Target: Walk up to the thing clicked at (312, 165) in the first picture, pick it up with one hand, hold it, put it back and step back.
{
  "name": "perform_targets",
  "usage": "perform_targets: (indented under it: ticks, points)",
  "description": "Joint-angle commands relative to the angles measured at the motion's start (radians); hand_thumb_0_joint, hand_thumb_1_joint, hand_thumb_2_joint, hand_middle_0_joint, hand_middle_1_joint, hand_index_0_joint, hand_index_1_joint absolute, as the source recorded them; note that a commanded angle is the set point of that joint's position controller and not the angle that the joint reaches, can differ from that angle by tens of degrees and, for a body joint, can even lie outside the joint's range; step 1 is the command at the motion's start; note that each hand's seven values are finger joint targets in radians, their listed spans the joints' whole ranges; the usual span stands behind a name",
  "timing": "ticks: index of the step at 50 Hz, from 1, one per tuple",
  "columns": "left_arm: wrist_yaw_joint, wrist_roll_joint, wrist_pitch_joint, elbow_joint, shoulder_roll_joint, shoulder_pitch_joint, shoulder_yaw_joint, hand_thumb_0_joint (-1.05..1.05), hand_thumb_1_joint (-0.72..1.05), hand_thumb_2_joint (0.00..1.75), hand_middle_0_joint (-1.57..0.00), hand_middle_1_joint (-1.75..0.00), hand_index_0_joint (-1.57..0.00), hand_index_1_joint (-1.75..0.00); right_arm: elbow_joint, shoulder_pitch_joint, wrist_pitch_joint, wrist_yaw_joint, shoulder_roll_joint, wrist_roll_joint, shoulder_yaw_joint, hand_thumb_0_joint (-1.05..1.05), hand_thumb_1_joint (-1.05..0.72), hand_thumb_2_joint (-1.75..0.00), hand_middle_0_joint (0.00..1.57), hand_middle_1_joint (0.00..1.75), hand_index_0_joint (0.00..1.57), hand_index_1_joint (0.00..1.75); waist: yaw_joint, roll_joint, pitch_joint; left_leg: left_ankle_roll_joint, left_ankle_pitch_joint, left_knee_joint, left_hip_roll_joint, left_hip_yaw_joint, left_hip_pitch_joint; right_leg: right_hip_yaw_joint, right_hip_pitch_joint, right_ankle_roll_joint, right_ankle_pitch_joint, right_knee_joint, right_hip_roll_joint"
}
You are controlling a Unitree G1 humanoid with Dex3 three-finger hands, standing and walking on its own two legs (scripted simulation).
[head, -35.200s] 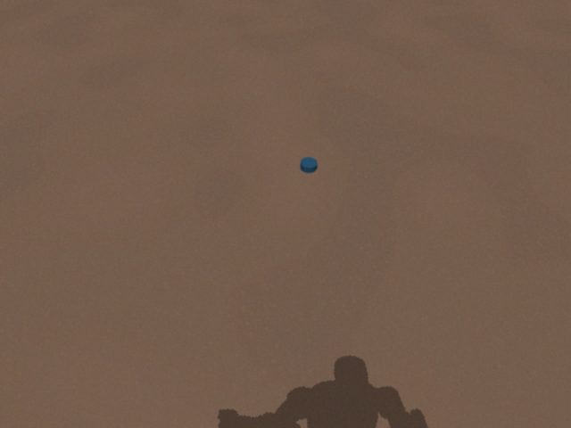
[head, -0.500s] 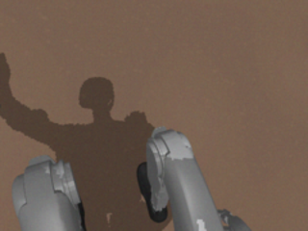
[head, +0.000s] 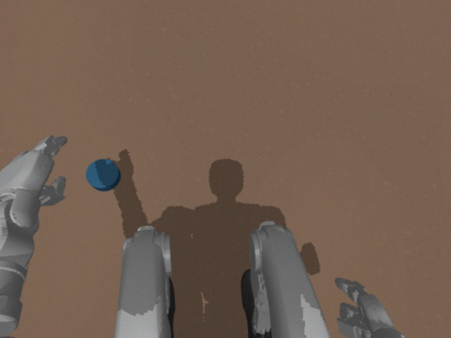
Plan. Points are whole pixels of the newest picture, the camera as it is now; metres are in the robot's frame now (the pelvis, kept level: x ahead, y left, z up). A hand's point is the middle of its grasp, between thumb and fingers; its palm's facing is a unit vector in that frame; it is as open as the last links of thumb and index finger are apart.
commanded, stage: home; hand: left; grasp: from above
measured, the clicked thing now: (103, 175) +0.51 +0.31 -0.42
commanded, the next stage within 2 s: none
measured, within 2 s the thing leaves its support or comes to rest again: neither
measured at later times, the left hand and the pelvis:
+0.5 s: hand (29, 256) +0.26 +0.22 +0.10, palm faces +0.07 -0.94 -0.32, open 7.4 cm; pelvis +0.04 -0.01 +0.19, yaw +5 degrees
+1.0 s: hand out of the picture +0.22 +0.19 +0.23, palm faces +0.18 -0.96 -0.19, open 7.4 cm; pelvis +0.08 +0.00 +0.27, yaw +7 degrees
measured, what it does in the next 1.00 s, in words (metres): rises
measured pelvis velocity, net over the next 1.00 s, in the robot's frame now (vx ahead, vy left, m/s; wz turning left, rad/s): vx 0.08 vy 0.00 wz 0.12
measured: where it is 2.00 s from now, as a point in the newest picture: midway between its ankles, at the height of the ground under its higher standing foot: (211, 327)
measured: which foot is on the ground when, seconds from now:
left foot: down 0.00-1.00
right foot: down 0.00-1.00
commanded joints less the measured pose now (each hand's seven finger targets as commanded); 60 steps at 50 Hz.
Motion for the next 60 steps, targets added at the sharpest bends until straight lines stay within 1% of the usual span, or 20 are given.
perform_targets:
  ticks: [1,5,9,15,16,17,19,21,26,31,33,37,38,44,46,48,51,56,58,60]
  points:
    - [0.035,-0.117,0.023,-0.286,0.160,-0.095,0.074,0.00,0.89,0.90,-0.20,-0.30,-0.20,-0.30,-0.097,0.089,-0.053,-0.032,-0.176,0.025,-0.077,0.00,-0.90,-0.90,0.20,0.30,0.20,0.30,0.001,0.189,-0.547,0.012,0.001,-0.440,0.008,-0.023,0.622,-0.050,0.325,-0.075,0.105,-0.299,0.022]
    - [0.047,-0.218,0.079,-0.378,0.076,0.032,0.059,0.00,0.85,0.87,-0.20,-0.29,-0.20,-0.29,-0.123,0.047,-0.088,-0.056,-0.157,0.038,-0.075,0.00,-0.90,-0.90,0.20,0.30,0.20,0.30,-0.001,0.162,-0.524,0.006,0.013,-0.524,0.004,-0.023,0.726,-0.037,0.414,-0.073,0.109,-0.395,0.016]
    - [0.063,-0.317,0.137,-0.472,0.027,0.118,0.061,0.00,0.90,0.90,-0.20,-0.30,-0.20,-0.30,-0.139,0.020,-0.118,-0.081,-0.138,0.044,-0.065,0.00,-0.90,-0.90,0.20,0.30,0.20,0.30,-0.001,0.164,-0.511,0.002,0.047,-0.597,-0.003,-0.016,0.814,-0.016,0.520,-0.071,0.127,-0.487,0.010]
    - [0.084,-0.475,0.220,-0.541,-0.067,0.300,0.044,0.00,0.90,0.90,-0.20,-0.30,-0.20,-0.30,-0.171,-0.004,-0.162,-0.121,-0.101,0.050,-0.043,0.00,-0.90,-0.90,0.20,0.30,0.20,0.30,-0.006,0.101,-0.392,0.008,0.002,-0.730,-0.011,0.001,0.897,0.011,0.694,-0.067,0.083,-0.673,0.008]
    - [0.087,-0.493,0.231,-0.566,-0.080,0.327,0.047,0.00,0.90,0.90,-0.20,-0.30,-0.20,-0.30,-0.175,0.003,-0.169,-0.128,-0.093,0.050,-0.044,0.00,-0.90,-0.90,0.20,0.30,0.20,0.30,-0.010,0.096,-0.397,0.008,0.030,-0.747,-0.013,0.011,0.919,0.013,0.738,-0.067,0.103,-0.706,0.009]
    - [0.093,-0.510,0.245,-0.580,-0.072,0.360,0.069,0.00,0.90,0.90,-0.20,-0.30,-0.20,-0.30,-0.174,0.012,-0.175,-0.135,-0.092,0.051,-0.039,0.00,-0.90,-0.90,0.20,0.30,0.20,0.30,0.002,0.088,-0.409,0.008,0.049,-0.772,-0.013,0.008,0.958,0.015,0.780,-0.067,0.119,-0.727,0.007]
    - [0.098,-0.540,0.268,-0.614,-0.121,0.415,0.040,0.00,0.90,0.90,-0.20,-0.30,-0.20,-0.30,-0.182,0.023,-0.189,-0.150,-0.076,0.053,-0.028,0.00,-0.90,-0.90,0.20,0.30,0.20,0.30,-0.006,0.082,-0.382,0.006,0.066,-0.820,-0.015,0.010,1.003,0.018,0.842,-0.065,0.135,-0.781,0.007]
    - [0.107,-0.570,0.293,-0.621,-0.147,0.467,0.052,0.00,0.90,0.90,-0.20,-0.30,-0.20,-0.30,-0.175,0.040,-0.203,-0.170,-0.071,0.054,-0.021,0.00,-0.90,-0.90,0.20,0.30,0.20,0.30,0.002,0.076,-0.359,0.003,0.117,-0.865,-0.012,0.007,1.061,0.015,0.895,-0.064,0.178,-0.820,0.007]
    - [0.113,-0.636,0.335,-0.692,-0.216,0.580,0.045,0.00,0.90,0.90,-0.20,-0.30,-0.20,-0.30,-0.183,0.074,-0.240,-0.221,-0.048,0.050,-0.001,0.00,-0.90,-0.90,0.20,0.30,0.20,0.30,-0.004,0.061,-0.300,0.003,0.233,-0.962,-0.018,0.028,1.170,0.010,1.056,-0.059,0.273,-0.947,0.010]
    - [0.104,-0.670,0.373,-0.777,-0.263,0.716,0.031,0.00,0.90,0.90,-0.20,-0.30,-0.20,-0.30,-0.200,0.115,-0.270,-0.253,-0.038,0.042,0.003,0.00,-0.90,-0.90,0.20,0.30,0.20,0.30,0.011,0.058,-0.240,0.000,0.330,-1.065,-0.024,0.052,1.292,-0.001,1.192,-0.054,0.358,-1.061,0.014]
    - [0.103,-0.671,0.388,-0.801,-0.277,0.780,0.028,0.00,0.90,0.90,-0.20,-0.30,-0.20,-0.30,-0.209,0.128,-0.281,-0.262,-0.032,0.039,0.003,0.00,-0.90,-0.90,0.20,0.30,0.20,0.30,0.021,0.051,-0.213,0.000,0.359,-1.095,-0.028,0.059,1.324,-0.002,1.236,-0.053,0.387,-1.100,0.014]
    - [0.092,-0.663,0.403,-0.858,-0.293,0.860,0.011,0.00,0.90,0.90,-0.20,-0.30,-0.20,-0.30,-0.225,0.123,-0.300,-0.269,-0.030,0.030,0.001,0.00,-0.90,-0.90,0.20,0.30,0.20,0.30,0.034,0.054,-0.137,-0.003,0.359,-1.157,-0.026,0.061,1.367,-0.020,1.260,-0.055,0.369,-1.146,0.020]
    - [0.087,-0.661,0.406,-0.858,-0.306,0.873,-0.006,0.00,0.90,0.90,-0.20,-0.30,-0.20,-0.30,-0.226,0.124,-0.303,-0.270,-0.029,0.029,0.001,0.00,-0.90,-0.90,0.20,0.30,0.20,0.30,0.029,0.038,-0.130,-0.002,0.364,-1.168,-0.025,0.055,1.375,-0.023,1.268,-0.054,0.371,-1.154,0.022]
    - [0.062,-0.660,0.413,-0.898,-0.309,0.897,-0.010,0.00,0.90,0.90,-0.20,-0.30,-0.20,-0.30,-0.237,0.113,-0.326,-0.267,-0.042,0.020,-0.010,0.00,-0.90,-0.90,0.20,0.30,0.20,0.30,0.029,0.018,-0.059,-0.001,0.334,-1.212,-0.028,0.062,1.395,-0.036,1.279,-0.049,0.336,-1.190,0.022]
    - [0.054,-0.656,0.409,-0.886,-0.313,0.875,-0.017,0.00,0.90,0.90,-0.20,-0.30,-0.20,-0.30,-0.232,0.111,-0.335,-0.266,-0.046,0.015,-0.012,0.00,-0.90,-0.90,0.20,0.30,0.20,0.30,0.017,0.011,-0.051,-0.001,0.326,-1.215,-0.026,0.062,1.408,-0.037,1.275,-0.047,0.326,-1.191,0.023]
    - [0.049,-0.654,0.403,-0.878,-0.305,0.860,-0.009,0.00,0.90,0.90,-0.20,-0.30,-0.20,-0.30,-0.228,0.107,-0.342,-0.265,-0.048,0.012,-0.012,0.00,-0.90,-0.90,0.20,0.30,0.20,0.30,0.024,0.000,-0.036,0.001,0.312,-1.212,-0.028,0.062,1.397,-0.035,1.274,-0.044,0.318,-1.194,0.018]
    - [0.044,-0.654,0.395,-0.897,-0.302,0.860,-0.003,0.00,0.90,0.90,-0.20,-0.30,-0.20,-0.30,-0.226,0.108,-0.352,-0.263,-0.047,0.010,-0.015,0.00,-0.90,-0.90,0.20,0.30,0.20,0.30,0.028,0.019,-0.076,-0.002,0.335,-1.209,-0.030,0.063,1.422,-0.029,1.291,-0.045,0.336,-1.186,0.016]
    - [0.046,-0.649,0.388,-0.892,-0.300,0.856,-0.010,0.00,0.90,0.90,-0.20,-0.30,-0.20,-0.30,-0.216,0.100,-0.358,-0.262,-0.048,0.006,-0.012,0.00,-0.90,-0.90,0.20,0.30,0.20,0.30,0.025,0.006,-0.089,0.001,0.362,-1.190,-0.036,0.074,1.431,-0.020,1.311,-0.039,0.374,-1.196,0.011]
    - [0.051,-0.645,0.387,-0.896,-0.292,0.869,0.003,0.00,0.90,0.90,-0.20,-0.30,-0.20,-0.30,-0.213,0.095,-0.358,-0.263,-0.046,0.005,-0.012,0.00,-0.90,-0.90,0.20,0.30,0.20,0.30,0.040,0.018,-0.080,-0.001,0.356,-1.194,-0.035,0.075,1.422,-0.020,1.313,-0.040,0.368,-1.194,0.008]
    - [0.051,-0.644,0.386,-0.898,-0.296,0.869,-0.004,0.00,0.90,0.90,-0.20,-0.30,-0.20,-0.30,-0.213,0.096,-0.359,-0.262,-0.046,0.005,-0.013,0.00,-0.90,-0.90,0.20,0.30,0.20,0.30,0.037,0.021,-0.087,-0.002,0.362,-1.197,-0.034,0.070,1.429,-0.023,1.316,-0.041,0.369,-1.191,0.011]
